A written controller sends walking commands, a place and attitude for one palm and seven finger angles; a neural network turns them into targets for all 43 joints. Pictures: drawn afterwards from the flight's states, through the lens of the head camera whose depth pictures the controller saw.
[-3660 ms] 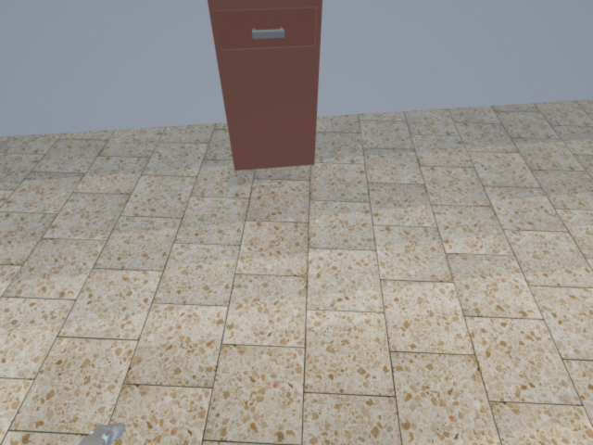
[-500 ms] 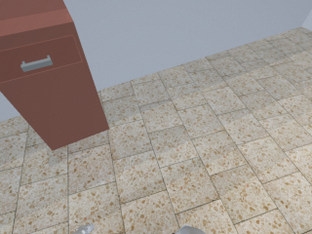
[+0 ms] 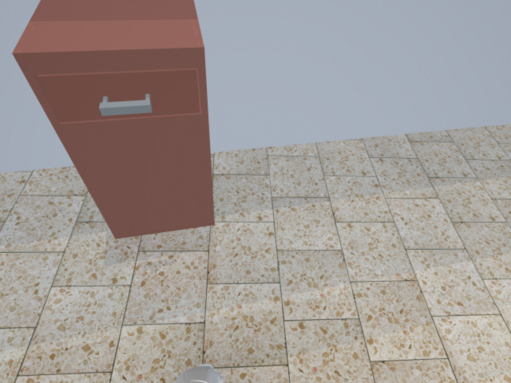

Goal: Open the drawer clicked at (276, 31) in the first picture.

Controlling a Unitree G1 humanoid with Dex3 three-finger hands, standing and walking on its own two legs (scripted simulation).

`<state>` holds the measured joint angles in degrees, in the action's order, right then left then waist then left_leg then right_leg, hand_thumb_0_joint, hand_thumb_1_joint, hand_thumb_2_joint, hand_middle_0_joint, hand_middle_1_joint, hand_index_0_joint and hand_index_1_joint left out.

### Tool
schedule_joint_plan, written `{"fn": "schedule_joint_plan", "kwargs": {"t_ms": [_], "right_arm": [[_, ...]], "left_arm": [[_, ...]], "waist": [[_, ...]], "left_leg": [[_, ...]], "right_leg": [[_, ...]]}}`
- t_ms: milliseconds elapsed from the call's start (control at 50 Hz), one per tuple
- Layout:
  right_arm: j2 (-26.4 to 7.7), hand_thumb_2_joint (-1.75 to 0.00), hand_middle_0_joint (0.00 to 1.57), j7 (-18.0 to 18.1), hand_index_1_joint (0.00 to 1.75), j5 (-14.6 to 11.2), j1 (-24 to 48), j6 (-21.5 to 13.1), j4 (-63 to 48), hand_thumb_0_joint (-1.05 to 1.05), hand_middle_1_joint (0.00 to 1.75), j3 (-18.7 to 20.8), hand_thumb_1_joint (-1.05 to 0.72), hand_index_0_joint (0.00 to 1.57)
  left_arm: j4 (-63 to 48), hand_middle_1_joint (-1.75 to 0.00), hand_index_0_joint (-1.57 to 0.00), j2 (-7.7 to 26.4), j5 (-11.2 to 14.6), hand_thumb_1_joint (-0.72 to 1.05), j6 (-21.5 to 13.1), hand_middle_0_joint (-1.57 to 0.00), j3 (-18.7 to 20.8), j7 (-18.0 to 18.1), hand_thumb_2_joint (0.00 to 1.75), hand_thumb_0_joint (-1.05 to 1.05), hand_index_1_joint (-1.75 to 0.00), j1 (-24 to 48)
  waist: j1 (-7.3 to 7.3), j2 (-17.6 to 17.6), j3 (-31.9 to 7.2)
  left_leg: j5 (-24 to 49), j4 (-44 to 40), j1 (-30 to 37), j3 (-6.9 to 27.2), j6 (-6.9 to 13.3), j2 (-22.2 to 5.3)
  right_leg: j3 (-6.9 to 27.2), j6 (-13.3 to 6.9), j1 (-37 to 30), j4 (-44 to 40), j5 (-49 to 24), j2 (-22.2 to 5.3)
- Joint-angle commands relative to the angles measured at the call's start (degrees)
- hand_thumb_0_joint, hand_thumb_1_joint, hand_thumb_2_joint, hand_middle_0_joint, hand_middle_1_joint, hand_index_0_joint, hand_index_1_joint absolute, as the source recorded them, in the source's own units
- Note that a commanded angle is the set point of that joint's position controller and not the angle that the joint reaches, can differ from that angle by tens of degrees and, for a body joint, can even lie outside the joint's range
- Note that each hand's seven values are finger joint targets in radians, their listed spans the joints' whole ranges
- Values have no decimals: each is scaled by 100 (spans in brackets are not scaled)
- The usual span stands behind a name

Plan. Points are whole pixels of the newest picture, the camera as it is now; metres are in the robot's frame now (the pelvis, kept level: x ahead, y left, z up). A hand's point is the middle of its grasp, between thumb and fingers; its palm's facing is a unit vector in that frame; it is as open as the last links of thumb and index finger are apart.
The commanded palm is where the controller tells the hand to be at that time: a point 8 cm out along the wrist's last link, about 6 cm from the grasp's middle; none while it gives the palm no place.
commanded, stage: turn to face it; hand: left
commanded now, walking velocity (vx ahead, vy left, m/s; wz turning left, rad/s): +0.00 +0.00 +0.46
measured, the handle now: (126, 103) +0.75 +0.40 -0.05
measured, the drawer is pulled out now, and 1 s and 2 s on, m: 0.00 0.00 0.00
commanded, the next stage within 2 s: take the last steps up to it in 0.54 s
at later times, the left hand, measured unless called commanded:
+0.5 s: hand out of the picture +0.07 +0.18 -0.13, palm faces +0.19 -0.94 -0.28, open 7.4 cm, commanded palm none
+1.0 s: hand out of the picture -0.13 +0.14 -0.16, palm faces +0.42 -0.89 -0.19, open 7.4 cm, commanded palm none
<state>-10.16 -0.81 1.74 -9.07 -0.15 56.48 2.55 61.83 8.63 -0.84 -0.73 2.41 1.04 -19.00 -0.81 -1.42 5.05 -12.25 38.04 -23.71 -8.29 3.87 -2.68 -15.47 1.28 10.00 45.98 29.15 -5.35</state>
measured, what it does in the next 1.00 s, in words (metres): steps on the spot, turning left: right foot, then left foot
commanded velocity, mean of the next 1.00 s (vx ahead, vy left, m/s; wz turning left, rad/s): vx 0.11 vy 0.02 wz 0.21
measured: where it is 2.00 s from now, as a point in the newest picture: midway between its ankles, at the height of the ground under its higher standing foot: (223, 358)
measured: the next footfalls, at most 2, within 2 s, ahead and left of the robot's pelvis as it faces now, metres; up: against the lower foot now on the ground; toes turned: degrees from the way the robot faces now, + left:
right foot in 0.48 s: +0.06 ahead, -0.14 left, +0.00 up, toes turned +5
left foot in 0.98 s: -0.01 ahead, +0.11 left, +0.00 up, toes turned +24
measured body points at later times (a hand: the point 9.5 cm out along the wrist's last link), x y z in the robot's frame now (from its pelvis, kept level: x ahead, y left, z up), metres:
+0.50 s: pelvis +0.01 -0.04 +0.01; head +0.02 -0.06 +0.46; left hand +0.06 +0.22 -0.11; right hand +0.09 -0.27 -0.15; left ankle +0.09 +0.08 -0.71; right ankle +0.02 -0.15 -0.72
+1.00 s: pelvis +0.01 +0.00 +0.02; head +0.02 +0.01 +0.47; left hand -0.15 +0.19 -0.14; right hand +0.18 -0.20 -0.12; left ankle -0.05 +0.09 -0.72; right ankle +0.02 -0.14 -0.71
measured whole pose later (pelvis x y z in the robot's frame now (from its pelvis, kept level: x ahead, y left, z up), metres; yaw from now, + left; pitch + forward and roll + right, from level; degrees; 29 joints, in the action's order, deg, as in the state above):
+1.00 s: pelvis +0.01 +0.00 +0.02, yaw +18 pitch +0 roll +0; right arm -10.8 -0.9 1.4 -9.0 -0.5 57.5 2.8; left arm 64.0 10.6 -1.7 -0.4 2.9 0.3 -24.8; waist -3.9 -1.2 1.3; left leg -18.3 29.4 -11.5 -5.7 0.1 -2.2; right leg -11.0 1.9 11.4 32.3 20.6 -7.0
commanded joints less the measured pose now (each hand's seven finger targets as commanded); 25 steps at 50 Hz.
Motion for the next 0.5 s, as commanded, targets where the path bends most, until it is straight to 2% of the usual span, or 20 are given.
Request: {"fn": "schedule_joint_plan", "kwargs": {"t_ms": [0, 20, 60, 100, 140, 200, 320, 360, 380, 400, 420, 440, 460, 480], "right_arm": [[-1337, -90, 20, 172, 30, -93, -1152, -39, -82, 0, 30, 282, -90, 20], [-1174, -90, 20, 185, 30, -82, -714, -34, -267, 0, 30, 249, -90, 20], [-999, -90, 20, 181, 30, -58, -224, -29, -418, 0, 30, 199, -90, 20], [-977, -90, 20, 164, 30, -64, -99, -26, -474, 0, 30, 210, -90, 20], [-990, -90, 20, 153, 30, -57, -117, -10, -501, 0, 30, 244, -90, 20], [-1049, -90, 20, 134, 30, -48, -253, 39, -498, 0, 30, 294, -90, 20], [-1134, -90, 20, 125, 30, -13, -418, 110, -492, 0, 30, 352, -90, 20], [-1136, -90, 20, 119, 30, 2, -399, 129, -511, 0, 30, 364, -90, 20], [-1158, -90, 20, 109, 30, 0, -345, 141, -517, 0, 30, 369, -90, 20], [-1135, -90, 20, 103, 30, -9, -307, 154, -536, 0, 30, 370, -90, 20], [-1092, -90, 20, 93, 30, -40, -201, 162, -562, 0, 30, 372, -90, 20], [-865, -90, 20, 69, 30, -83, -235, 172, -583, 0, 30, 348, -90, 20], [-447, -90, 20, 54, 30, -135, -284, 189, -689, 0, 30, 288, -90, 20], [-641, -90, 20, 75, 30, -79, -117, 215, -777, 0, 30, 324, -90, 20]], "left_arm": [[-798, -30, -20, 647, 36, 90, 4, -20, 159, 100, 90, 0, -30, 366], [-786, -30, -20, 678, 10, 90, 23, -20, 193, 63, 90, 0, -30, 449], [-686, -30, -20, 586, -28, 90, 128, -20, 230, 21, 90, 0, -30, 253], [-658, -30, -20, 546, -41, 90, 206, -20, 242, 15, 90, 0, -30, 72], [-697, -30, -20, 600, -52, 90, 254, -20, 265, 22, 90, 0, -30, 57], [-853, -30, -20, 643, -51, 90, 290, -20, 276, 37, 90, 0, -30, 312], [-1112, -30, -20, 673, -44, 90, 273, -20, 233, 55, 90, 0, -30, 647], [-1109, -30, -20, 621, -17, 90, 253, -20, 214, 67, 90, 0, -30, 515], [-1067, -30, -20, 641, 0, 90, 248, -20, 210, 73, 90, 0, -30, 340], [-1013, -30, -20, 649, 11, 90, 238, -20, 214, 79, 90, 0, -30, 155], [-955, -30, -20, 705, 10, 90, 202, -20, 219, 88, 90, 0, -30, -74], [-921, -30, -20, 874, -26, 90, 153, -20, 247, 116, 90, 0, -30, -252], [-984, -30, -20, 1375, -116, 90, 105, -20, 329, 152, 90, 0, -30, -204], [-1187, -30, -20, 1628, -81, 90, 134, -20, 309, 156, 90, 0, -30, 190]], "waist": [[477, 1100, -1299], [330, 720, -1039], [116, 582, -727], [47, 732, -655], [34, 743, -698], [133, 754, -653], [257, 937, -668], [206, 956, -735], [133, 971, -781], [55, 942, -799], [-83, 808, -795], [-128, 295, -818], [-111, -1229, -599], [-115, -1457, -350]], "left_leg": [[2959, -1741, 2142, 2660, 1061, -2079], [2147, -1832, 1716, 2542, 879, -1888], [850, -2171, 884, 1978, 573, -1433], [131, -2392, 514, 1768, 451, -1164], [-182, -2501, 522, 1835, 469, -1112], [-564, -2549, 704, 2094, 531, -1099], [-550, -2441, 910, 2559, 654, -1132], [-304, -2376, 831, 2656, 635, -1088], [-298, -2345, 743, 2608, 570, -1031], [-306, -2300, 572, 2542, 465, -924], [-290, -2061, 260, 2380, 281, -751], [-511, -1482, -209, 2021, -27, -381], [-1115, -118, -1217, 1166, -473, 417], [-1738, 1143, -1122, 984, -558, 516]], "right_leg": [[1293, 186, 2128, 2714, 536, -80], [1383, 230, 2208, 2642, 206, -178], [1400, 254, 1809, 2323, -418, -182], [1343, 272, 1600, 2006, -715, -119], [1330, 296, 1587, 1754, -819, -85], [1324, 324, 1696, 1277, -752, -15], [1342, 252, 1421, 207, -340, 170], [1323, 179, 1021, -343, -335, 290], [1274, 149, 757, -651, -471, 346], [1227, 104, 362, -1148, -708, 391], [1210, 75, -180, -1959, -1231, 357], [1594, -72, -725, -2792, -1313, -63], [3195, -581, -919, -3502, -660, -1436], [3553, -1001, 140, -3672, -1092, -2227]]}}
